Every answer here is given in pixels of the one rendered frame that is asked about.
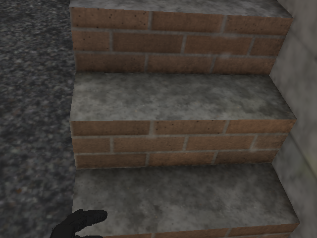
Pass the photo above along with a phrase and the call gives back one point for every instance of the left robot hand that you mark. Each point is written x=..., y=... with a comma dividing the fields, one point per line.
x=78, y=220

